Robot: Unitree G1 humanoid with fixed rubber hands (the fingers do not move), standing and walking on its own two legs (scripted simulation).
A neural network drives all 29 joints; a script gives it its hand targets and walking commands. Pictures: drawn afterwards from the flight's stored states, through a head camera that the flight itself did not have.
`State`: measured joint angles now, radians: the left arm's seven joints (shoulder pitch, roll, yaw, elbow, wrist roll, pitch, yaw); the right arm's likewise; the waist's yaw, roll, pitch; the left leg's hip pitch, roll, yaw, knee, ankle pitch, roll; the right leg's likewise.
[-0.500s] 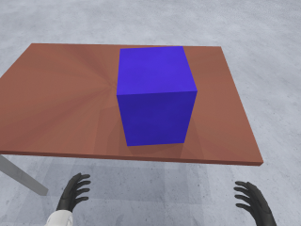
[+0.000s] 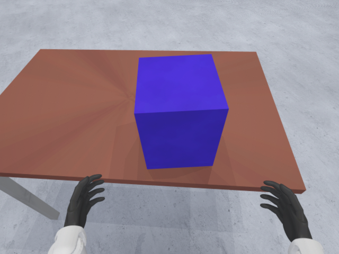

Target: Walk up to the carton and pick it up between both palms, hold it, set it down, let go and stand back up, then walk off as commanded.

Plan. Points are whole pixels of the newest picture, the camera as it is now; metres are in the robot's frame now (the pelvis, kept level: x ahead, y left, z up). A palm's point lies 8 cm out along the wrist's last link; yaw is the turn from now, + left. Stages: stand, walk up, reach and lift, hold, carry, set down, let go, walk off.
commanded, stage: reach and lift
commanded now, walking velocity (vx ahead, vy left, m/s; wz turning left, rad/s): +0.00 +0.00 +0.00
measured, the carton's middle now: (177, 114) +0.47 +0.02 +0.03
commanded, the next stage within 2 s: none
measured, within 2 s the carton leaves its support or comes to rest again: neither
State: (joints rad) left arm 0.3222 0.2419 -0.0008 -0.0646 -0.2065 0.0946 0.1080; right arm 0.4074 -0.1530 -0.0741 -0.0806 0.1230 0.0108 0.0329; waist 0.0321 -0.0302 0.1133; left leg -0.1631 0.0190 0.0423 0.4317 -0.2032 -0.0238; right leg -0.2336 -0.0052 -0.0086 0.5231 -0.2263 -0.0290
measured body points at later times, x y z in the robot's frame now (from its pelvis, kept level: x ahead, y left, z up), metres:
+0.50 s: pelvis +0.00 +0.00 +0.00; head +0.03 +0.00 +0.45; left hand +0.27 +0.21 +0.07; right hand +0.28 -0.20 +0.06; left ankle +0.02 +0.14 -0.74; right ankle +0.04 -0.10 -0.74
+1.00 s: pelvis +0.00 +0.00 +0.00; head +0.03 +0.00 +0.45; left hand +0.34 +0.19 +0.10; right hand +0.36 -0.20 +0.09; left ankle +0.02 +0.14 -0.74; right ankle +0.04 -0.10 -0.74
